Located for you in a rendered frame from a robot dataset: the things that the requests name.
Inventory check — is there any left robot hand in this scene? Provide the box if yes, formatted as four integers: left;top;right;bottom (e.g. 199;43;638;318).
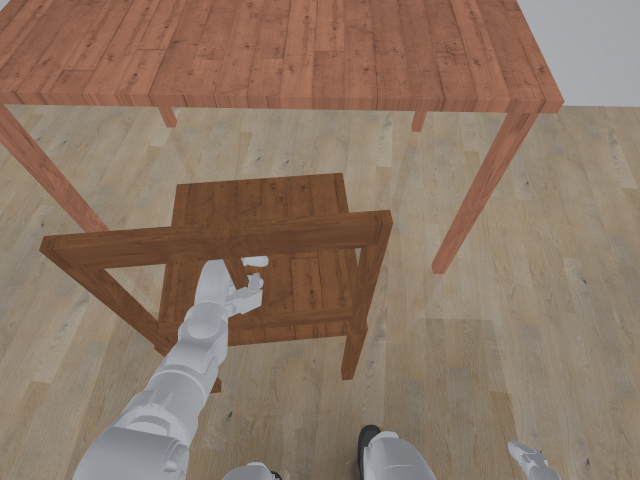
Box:
194;256;268;318

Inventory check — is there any left robot upper arm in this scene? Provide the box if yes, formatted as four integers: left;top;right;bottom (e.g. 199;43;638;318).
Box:
77;427;189;480

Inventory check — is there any left robot forearm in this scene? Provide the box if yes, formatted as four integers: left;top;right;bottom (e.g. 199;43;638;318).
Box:
72;302;228;480

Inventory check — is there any chair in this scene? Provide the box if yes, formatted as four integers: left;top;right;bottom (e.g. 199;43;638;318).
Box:
39;173;393;393

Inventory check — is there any table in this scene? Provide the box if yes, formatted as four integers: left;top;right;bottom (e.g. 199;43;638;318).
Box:
0;0;565;274

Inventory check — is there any robot right thigh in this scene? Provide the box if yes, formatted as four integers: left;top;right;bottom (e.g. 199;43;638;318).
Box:
363;437;436;480

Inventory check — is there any right robot hand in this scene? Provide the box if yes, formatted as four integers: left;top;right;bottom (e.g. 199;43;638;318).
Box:
507;440;562;480

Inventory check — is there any left robot shin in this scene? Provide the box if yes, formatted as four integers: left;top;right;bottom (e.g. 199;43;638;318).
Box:
247;462;272;474

